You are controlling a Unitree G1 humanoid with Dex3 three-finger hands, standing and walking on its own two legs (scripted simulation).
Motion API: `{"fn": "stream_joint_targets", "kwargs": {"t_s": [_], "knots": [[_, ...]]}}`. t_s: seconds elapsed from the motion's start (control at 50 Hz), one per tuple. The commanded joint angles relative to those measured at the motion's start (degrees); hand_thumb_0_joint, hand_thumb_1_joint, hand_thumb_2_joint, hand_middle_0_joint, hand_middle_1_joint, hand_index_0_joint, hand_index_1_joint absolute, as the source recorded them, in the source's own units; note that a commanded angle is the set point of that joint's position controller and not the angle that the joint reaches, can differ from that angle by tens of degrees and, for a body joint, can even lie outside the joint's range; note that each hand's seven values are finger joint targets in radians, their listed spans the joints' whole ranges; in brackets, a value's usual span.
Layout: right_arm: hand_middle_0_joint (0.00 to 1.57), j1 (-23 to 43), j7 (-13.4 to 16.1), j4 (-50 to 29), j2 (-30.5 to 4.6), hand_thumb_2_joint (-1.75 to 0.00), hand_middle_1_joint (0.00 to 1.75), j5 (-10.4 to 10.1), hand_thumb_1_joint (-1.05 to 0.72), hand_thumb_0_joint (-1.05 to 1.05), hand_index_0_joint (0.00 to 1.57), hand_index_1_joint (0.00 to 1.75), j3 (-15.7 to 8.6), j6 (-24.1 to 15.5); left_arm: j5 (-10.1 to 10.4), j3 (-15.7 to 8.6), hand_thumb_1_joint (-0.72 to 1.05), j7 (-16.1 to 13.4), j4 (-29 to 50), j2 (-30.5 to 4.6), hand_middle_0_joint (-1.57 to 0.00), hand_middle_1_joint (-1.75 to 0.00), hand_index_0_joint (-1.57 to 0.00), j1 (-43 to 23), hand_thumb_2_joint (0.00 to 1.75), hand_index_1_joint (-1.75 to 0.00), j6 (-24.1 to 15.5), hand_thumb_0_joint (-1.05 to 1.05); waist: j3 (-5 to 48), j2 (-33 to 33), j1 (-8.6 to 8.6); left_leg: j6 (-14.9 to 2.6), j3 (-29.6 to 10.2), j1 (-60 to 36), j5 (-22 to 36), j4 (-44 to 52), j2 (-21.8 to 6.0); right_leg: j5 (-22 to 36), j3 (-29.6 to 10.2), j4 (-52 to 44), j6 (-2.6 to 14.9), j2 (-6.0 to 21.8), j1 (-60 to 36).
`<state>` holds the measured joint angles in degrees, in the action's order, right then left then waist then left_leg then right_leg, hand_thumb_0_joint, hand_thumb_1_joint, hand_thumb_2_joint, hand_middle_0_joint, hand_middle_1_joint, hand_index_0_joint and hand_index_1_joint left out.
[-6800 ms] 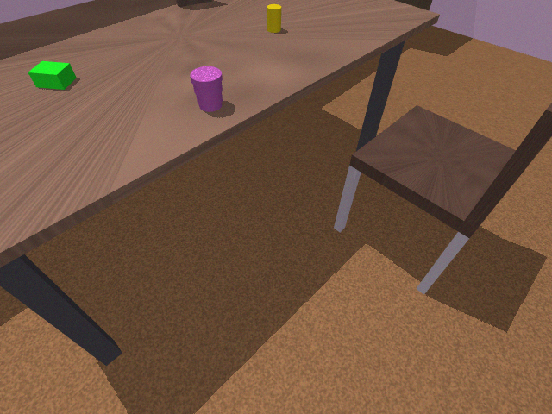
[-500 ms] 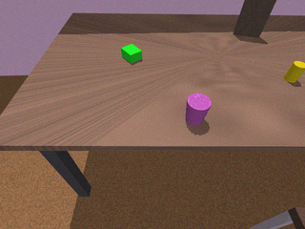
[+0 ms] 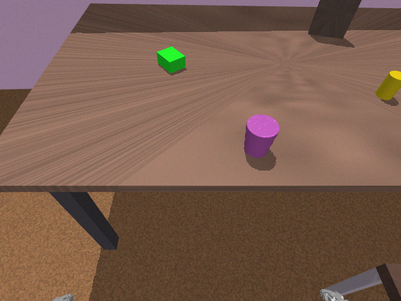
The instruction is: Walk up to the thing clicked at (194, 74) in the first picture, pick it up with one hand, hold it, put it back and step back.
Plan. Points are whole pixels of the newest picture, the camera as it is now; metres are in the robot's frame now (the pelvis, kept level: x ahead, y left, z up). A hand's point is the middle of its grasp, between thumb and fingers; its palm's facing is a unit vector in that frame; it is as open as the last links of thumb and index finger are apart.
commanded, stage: rise first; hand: right
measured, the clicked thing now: (259, 137) +0.48 -0.16 +0.01
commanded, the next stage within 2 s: go down in 1.68 s
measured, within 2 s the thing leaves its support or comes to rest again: neither
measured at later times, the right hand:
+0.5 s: hand (329, 262) +0.19 -0.25 -0.04, palm faces +0.29 +0.89 -0.35, open 16.8 cm
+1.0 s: hand (355, 248) +0.19 -0.26 +0.05, palm faces +0.36 +0.85 -0.39, open 17.7 cm
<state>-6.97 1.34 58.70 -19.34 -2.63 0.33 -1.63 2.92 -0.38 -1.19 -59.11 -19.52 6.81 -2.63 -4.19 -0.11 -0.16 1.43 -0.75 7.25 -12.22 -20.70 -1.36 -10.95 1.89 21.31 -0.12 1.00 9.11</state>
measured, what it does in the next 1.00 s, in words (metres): stands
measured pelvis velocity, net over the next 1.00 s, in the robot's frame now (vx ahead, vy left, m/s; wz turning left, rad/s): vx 0.01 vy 0.02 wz -0.03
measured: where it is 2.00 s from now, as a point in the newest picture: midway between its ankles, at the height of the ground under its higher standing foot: outside the picture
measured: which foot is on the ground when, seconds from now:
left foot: down 0.00-1.00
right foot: down 0.00-1.00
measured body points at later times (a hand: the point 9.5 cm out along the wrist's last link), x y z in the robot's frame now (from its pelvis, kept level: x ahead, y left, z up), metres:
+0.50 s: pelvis +0.02 +0.01 +0.00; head +0.02 +0.02 +0.45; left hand +0.18 +0.25 -0.09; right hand +0.17 -0.30 -0.02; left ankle -0.01 +0.14 -0.75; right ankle +0.01 -0.12 -0.75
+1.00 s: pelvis +0.01 +0.02 +0.00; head +0.01 +0.03 +0.45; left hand +0.18 +0.28 -0.09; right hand +0.17 -0.30 +0.08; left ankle -0.01 +0.14 -0.75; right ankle +0.01 -0.12 -0.75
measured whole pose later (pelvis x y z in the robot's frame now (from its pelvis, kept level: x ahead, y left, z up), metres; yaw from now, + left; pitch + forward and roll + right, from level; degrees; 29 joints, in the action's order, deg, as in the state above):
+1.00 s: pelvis +0.01 +0.02 +0.00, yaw -2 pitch -3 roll +0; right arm -25.4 2.5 -2.1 -17.7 -2.9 -15.1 -8.7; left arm 1.3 -7.7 -3.4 -35.0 -13.3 14.3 -3.5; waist -1.6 2.3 -2.6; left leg 0.4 1.3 5.4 -15.7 -23.8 -1.3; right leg -12.7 -0.1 22.7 -1.2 1.1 7.2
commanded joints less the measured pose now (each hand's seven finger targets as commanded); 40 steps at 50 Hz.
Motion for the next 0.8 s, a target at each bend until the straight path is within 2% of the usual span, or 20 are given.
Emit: {"fn": "stream_joint_targets", "kwargs": {"t_s": [0.0, 0.02, 0.04, 0.08, 0.1, 0.14, 0.18, 0.26, 0.28, 0.36, 0.48, 0.54, 0.58, 0.6, 0.62, 0.64, 0.66, 0.68, 0.74, 0.78], "knots": [[0.05, 10.41, 2.97, -9.34, -13.11, -0.42, 0.05, -2.28, -0.42, 0.0, 0.05, 0.05, -8.71, -5.29, 2.4, -8.57, 0.42, -2.8, 12.5, -13.6, -0.04, -0.05, -0.02, -6.97, 0.42, -0.07, -4.3, 0.0, 9.38, -1.04, 0.49, -1.21, 3.25, 4.27, 3.69, -0.9, 1.49, 3.41, 0.29, 0.12, 0.69, -0.41, 0.47], [0.05, 9.48, 3.68, -12.18, -14.13, -0.34, 0.05, -2.1, -0.34, 0.0, 0.05, 0.05, -10.13, -6.02, 2.3, -8.03, 0.34, -3.43, 15.71, -12.44, -0.04, -0.05, -0.03, -5.85, 0.34, -0.07, -4.55, 0.0, 14.47, -0.91, 0.63, -1.11, 3.1, 2.18, 8.05, -1.31, 1.18, 8.03, 0.24, 1.3, 0.59, -0.62, -1.21], [0.05, 10.15, 3.98, -14.88, -13.96, -0.26, 0.05, -1.72, -0.26, 0.0, 0.05, 0.05, -10.38, -6.52, 1.98, -6.12, 0.31, -3.6, 14.63, -9.48, -0.04, -0.06, -0.03, -6.77, 0.28, -0.07, -4.69, 0.0, 15.64, 0.28, -0.81, -1.43, 2.96, 1.68, 9.65, -1.97, 1.2, 10.22, 0.13, 1.86, 0.44, -0.55, -0.9], [0.05, 1.44, 3.84, -12.4, -12.16, -0.2, 0.05, -0.55, -0.14, 0.0, 0.05, 0.05, -11.95, -5.63, 0.3, -8.1, 0.23, -3.42, 9.89, -7.7, -0.04, -0.05, -0.04, -2.4, 0.23, -0.05, -3.81, 0.0, 12.56, 2.52, -1.78, -1.91, 2.35, 3.67, 9.36, -2.38, 1.25, 10.43, 0.32, 1.84, 0.52, -1.05, 1.74], [0.05, -0.31, 3.66, -15.39, -13.0, -0.19, 0.05, 0.11, -0.1, 0.0, 0.05, 0.05, -14.33, -5.4, -0.59, -9.27, 0.2, -3.15, 10.76, -7.38, -0.04, -0.05, -0.04, -2.07, 0.2, -0.04, -3.59, 0.0, 14.72, 3.0, -2.04, -1.85, 2.36, 2.98, 10.68, -2.8, 1.27, 11.53, 0.42, 2.03, 0.63, -1.18, 1.23], [0.05, -3.81, 3.51, -20.96, -10.85, -0.16, 0.05, -0.24, 0.02, 0.0, 0.05, 0.05, -13.87, -4.93, -0.69, -9.27, 0.1, -3.0, 15.45, -6.33, -0.03, -0.05, -0.05, 1.59, 0.15, -0.03, -3.12, 0.0, 18.42, 2.95, -1.27, -1.76, 2.92, -0.31, 14.39, -2.08, 1.76, 14.58, 0.63, 1.44, 0.43, -1.01, -1.75], [0.05, -3.83, 3.12, -25.58, -7.54, -0.13, 0.05, -0.65, 0.15, 0.0, 0.05, 0.05, -11.84, -4.53, -0.51, -8.36, -0.03, -2.9, 17.23, -4.34, -0.04, -0.04, -0.05, 3.17, 0.11, -0.02, -2.5, 0.0, 15.3, 3.3, -0.5, -1.73, 3.47, 0.92, 14.27, -1.24, 2.08, 14.48, 0.57, 0.83, 0.33, -0.65, -0.95], [0.04, -0.86, 3.15, -36.62, -6.96, -0.08, 0.06, -1.15, 0.35, 0.0, 0.05, 0.06, -11.48, -4.62, 0.11, -5.23, -0.22, -2.79, 26.69, -0.43, -0.04, -0.04, -0.04, -1.51, 0.09, -0.04, -2.63, 0.0, 11.36, 2.48, -0.72, -1.45, 3.63, 2.01, 10.59, 0.07, 1.66, 10.19, 1.0, -0.05, 0.61, -0.63, 0.8], [0.04, -0.95, 3.17, -38.12, -6.15, -0.08, 0.06, -1.08, 0.39, 0.0, 0.05, 0.06, -10.77, -4.82, 0.15, -5.08, -0.29, -2.91, 29.85, -0.74, -0.04, -0.04, -0.04, -2.85, 0.09, -0.05, -2.97, 0.0, 10.3, 1.09, -0.79, -1.42, 3.74, 2.27, 8.84, 0.5, 1.57, 8.52, 0.87, -0.48, 0.71, -0.66, 0.82], [0.04, -1.84, 3.94, -47.06, -10.17, -0.04, 0.06, -0.56, 0.55, 0.0, 0.05, 0.06, -14.1, -5.98, -0.39, -7.08, -0.51, -4.17, 36.54, -4.23, -0.05, -0.05, -0.04, 0.93, 0.06, -0.06, -3.66, 0.0, 11.24, 0.01, -0.54, -1.24, 3.55, 1.5, 9.35, 0.51, 1.2, 9.2, 0.67, -0.48, 0.88, -1.04, -2.09], [0.04, -9.52, 4.1, -54.07, -9.12, -0.03, 0.06, -0.46, 0.61, 0.0, 0.05, 0.06, -16.68, -6.03, -0.92, -7.99, -0.54, -4.1, 34.93, -2.4, -0.05, -0.06, -0.04, 4.96, 0.05, -0.06, -3.76, 0.0, 9.49, 1.95, -1.81, -1.39, 3.87, -0.08, 12.48, -0.23, 1.09, 13.16, 0.54, -0.22, 0.78, -1.05, -3.61], [0.04, -11.9, 2.91, -59.38, -6.56, -0.03, 0.06, -0.57, 0.61, 0.0, 0.05, 0.06, -15.11, -6.44, -0.85, -6.41, -0.55, -2.95, 33.46, 0.28, -0.05, -0.05, -0.04, 8.57, 0.05, -0.06, -3.29, 0.0, 8.16, 2.43, -1.5, -1.4, 4.21, 0.55, 14.26, -0.68, 1.33, 15.21, 0.66, -0.04, 0.63, -0.8, -3.85], [0.04, -12.3, 2.68, -61.13, -7.71, -0.03, 0.06, -0.66, 0.61, 0.0, 0.05, 0.06, -16.81, -6.59, -0.97, -8.36, -0.54, -2.91, 34.19, -1.66, -0.05, -0.05, -0.04, 7.25, 0.05, -0.06, -3.24, 0.0, 8.37, 0.91, -1.36, -1.27, 4.3, 0.01, 14.04, -0.31, 1.29, 14.88, 0.57, -0.11, 0.76, -0.8, -3.78], [0.04, -11.74, 2.53, -62.92, -7.82, -0.03, 0.06, -0.72, 0.61, 0.0, 0.05, 0.06, -17.21, -6.92, -0.99, -7.25, -0.55, -2.61, 34.82, -0.94, -0.05, -0.05, -0.04, 5.21, 0.04, -0.06, -3.3, 0.0, 7.9, 1.01, -2.05, -1.24, 4.14, 0.05, 13.37, -0.15, 1.14, 14.1, 0.71, -0.3, 0.71, -0.96, -3.26], [0.04, -14.26, 2.5, -59.47, -8.23, -0.03, 0.06, -0.48, 0.61, 0.0, 0.05, 0.06, -18.4, -6.68, -1.08, -8.18, -0.55, -2.59, 30.88, -0.97, -0.05, -0.05, -0.04, 6.49, 0.05, -0.06, -2.79, 0.0, 6.43, 0.93, -2.22, -1.23, 4.19, 0.42, 12.27, 0.07, 1.1, 13.18, 0.61, -0.49, 0.78, -0.99, -2.73], [0.04, -10.33, 2.48, -65.19, -8.88, -0.02, 0.06, -0.79, 0.61, 0.0, 0.05, 0.06, -18.42, -7.49, -1.01, -8.86, -0.55, -2.67, 36.1, -2.5, -0.05, -0.05, -0.04, 1.71, 0.05, -0.06, -3.35, 0.0, 7.19, 0.81, -2.23, -1.23, 3.95, 0.02, 11.62, 0.33, 1.05, 12.57, 0.53, -0.49, 0.74, -0.98, -2.9], [0.04, -11.79, 2.54, -64.17, -8.88, -0.03, 0.06, -0.66, 0.61, 0.0, 0.05, 0.06, -19.32, -7.57, -1.32, -10.45, -0.56, -2.86, 33.56, -3.49, -0.05, -0.05, -0.04, 2.5, 0.05, -0.06, -3.23, 0.0, 7.63, 0.95, -2.02, -1.23, 3.97, -0.12, 11.84, 0.11, 0.97, 12.76, 0.39, -0.46, 0.81, -0.92, -3.45], [0.05, -11.48, 2.42, -66.45, -7.99, -0.03, 0.06, -0.76, 0.6, 0.0, 0.05, 0.06, -18.03, -7.93, -1.27, -10.21, -0.55, -2.92, 34.69, -3.41, -0.05, -0.05, -0.05, 1.81, 0.05, -0.06, -3.49, 0.0, 7.86, 0.89, -1.85, -1.36, 3.98, -0.14, 11.9, 0.02, 1.07, 12.91, 0.35, -0.5, 0.81, -0.8, -4.01], [0.05, -11.8, 2.71, -70.05, -9.85, -0.03, 0.06, -0.62, 0.6, 0.0, 0.05, 0.06, -20.45, -9.3, -1.26, -7.92, -0.56, -2.91, 36.36, -1.22, -0.05, -0.05, -0.04, 1.08, 0.05, -0.06, -3.74, 0.0, 8.89, 0.32, -2.92, -1.22, 3.88, -1.49, 13.58, -0.22, 0.79, 14.6, 0.36, 0.01, 0.83, -1.1, -4.48], [0.05, -13.17, 2.53, -70.19, -8.92, -0.03, 0.06, -0.44, 0.61, 0.0, 0.05, 0.06, -19.82, -9.76, -1.47, -6.94, -0.57, -2.84, 34.51, 0.35, -0.05, -0.05, -0.04, 2.25, 0.06, -0.07, -3.55, 0.0, 7.78, 1.16, -2.79, -1.19, 3.78, -1.09, 12.85, -0.07, 0.78, 13.88, 0.55, -0.17, 0.79, -1.22, -3.9]]}}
